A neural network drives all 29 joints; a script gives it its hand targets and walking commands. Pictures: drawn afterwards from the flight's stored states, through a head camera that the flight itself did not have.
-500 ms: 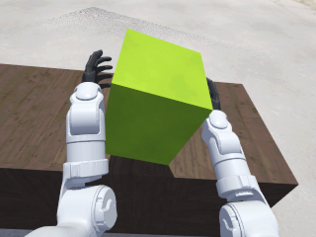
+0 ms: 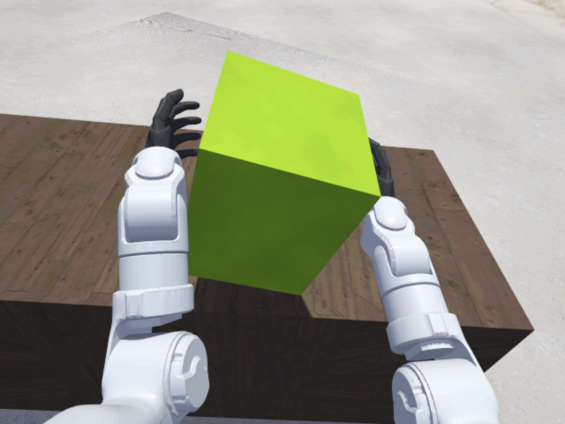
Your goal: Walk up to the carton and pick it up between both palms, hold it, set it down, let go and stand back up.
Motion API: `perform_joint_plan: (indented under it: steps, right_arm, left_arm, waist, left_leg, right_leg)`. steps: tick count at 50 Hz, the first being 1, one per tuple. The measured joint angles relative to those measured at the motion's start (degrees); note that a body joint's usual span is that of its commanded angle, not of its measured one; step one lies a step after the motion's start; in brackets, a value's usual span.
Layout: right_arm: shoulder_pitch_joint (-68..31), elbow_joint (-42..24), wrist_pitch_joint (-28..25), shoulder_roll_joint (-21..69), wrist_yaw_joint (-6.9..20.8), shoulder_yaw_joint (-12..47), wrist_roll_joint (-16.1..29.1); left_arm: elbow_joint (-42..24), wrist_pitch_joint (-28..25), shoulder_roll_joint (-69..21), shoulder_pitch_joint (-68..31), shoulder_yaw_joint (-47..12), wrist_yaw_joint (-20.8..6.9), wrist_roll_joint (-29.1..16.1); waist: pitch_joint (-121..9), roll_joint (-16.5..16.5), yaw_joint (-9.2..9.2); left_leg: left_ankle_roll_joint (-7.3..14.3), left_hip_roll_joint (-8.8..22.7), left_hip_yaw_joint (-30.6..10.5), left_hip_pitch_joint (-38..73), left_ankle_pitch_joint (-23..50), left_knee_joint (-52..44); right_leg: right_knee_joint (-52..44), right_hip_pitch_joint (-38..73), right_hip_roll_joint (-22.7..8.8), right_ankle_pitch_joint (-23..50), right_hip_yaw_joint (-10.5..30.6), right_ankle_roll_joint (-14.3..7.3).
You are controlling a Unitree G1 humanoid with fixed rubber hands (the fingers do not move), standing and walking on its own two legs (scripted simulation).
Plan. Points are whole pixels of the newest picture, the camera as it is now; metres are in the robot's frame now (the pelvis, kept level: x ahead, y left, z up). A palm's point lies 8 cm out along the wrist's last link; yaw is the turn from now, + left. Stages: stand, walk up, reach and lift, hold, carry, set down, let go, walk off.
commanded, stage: hold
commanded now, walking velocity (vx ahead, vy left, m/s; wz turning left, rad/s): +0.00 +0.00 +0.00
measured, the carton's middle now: (267, 183) +0.41 +0.03 +0.16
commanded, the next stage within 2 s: none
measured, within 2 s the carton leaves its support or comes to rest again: neither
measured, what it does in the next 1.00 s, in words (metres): stands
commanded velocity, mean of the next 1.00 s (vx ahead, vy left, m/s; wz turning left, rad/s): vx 0.00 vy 0.00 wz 0.00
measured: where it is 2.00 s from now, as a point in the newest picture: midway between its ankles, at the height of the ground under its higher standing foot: outside the picture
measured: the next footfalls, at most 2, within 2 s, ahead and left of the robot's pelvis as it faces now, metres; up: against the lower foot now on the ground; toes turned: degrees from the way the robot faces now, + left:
none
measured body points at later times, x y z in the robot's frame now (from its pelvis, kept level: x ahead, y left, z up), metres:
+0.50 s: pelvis +0.00 +0.00 +0.00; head -0.04 +0.03 +0.45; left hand +0.38 +0.16 +0.23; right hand +0.38 -0.13 +0.18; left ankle +0.01 +0.13 -0.75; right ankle +0.05 -0.13 -0.75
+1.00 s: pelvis +0.00 +0.00 +0.00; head -0.04 +0.03 +0.45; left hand +0.38 +0.16 +0.23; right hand +0.38 -0.13 +0.18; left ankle +0.01 +0.13 -0.75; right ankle +0.05 -0.13 -0.75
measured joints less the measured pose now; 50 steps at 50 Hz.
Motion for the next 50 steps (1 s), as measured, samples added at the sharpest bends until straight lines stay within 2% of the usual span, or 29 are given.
perform_joint_plan:
  steps: [50]
  right_arm:
    - [-0.1, 0.0, 0.0, 0.0, -0.2, 0.0, 0.0]
  left_arm:
    - [-0.2, 0.3, 0.0, 0.0, 0.0, -0.2, 0.1]
  waist:
    - [0.0, 0.0, 0.0]
  left_leg:
    - [0.0, 0.0, 0.0, 0.0, 0.0, 0.0]
  right_leg:
    - [0.0, 0.0, 0.0, -0.1, 0.0, 0.0]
